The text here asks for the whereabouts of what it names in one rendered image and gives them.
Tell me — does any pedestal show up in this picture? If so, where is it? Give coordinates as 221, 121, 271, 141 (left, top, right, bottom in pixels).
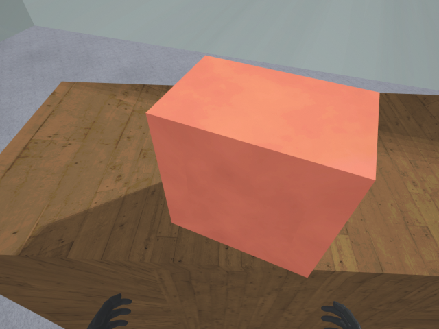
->
0, 82, 439, 329

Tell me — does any robot left hand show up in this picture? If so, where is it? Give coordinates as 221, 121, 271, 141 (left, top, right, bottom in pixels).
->
87, 293, 132, 329

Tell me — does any carton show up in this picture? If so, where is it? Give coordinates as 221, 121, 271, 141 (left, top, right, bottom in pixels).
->
146, 56, 379, 278

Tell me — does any robot right hand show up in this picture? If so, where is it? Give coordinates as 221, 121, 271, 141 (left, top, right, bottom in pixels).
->
321, 301, 361, 329

